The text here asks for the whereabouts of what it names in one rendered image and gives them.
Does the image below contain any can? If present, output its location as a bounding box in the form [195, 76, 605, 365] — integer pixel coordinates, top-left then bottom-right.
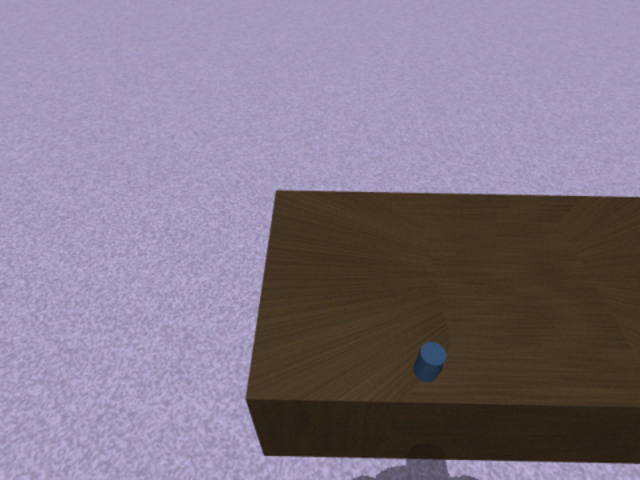
[413, 342, 446, 382]

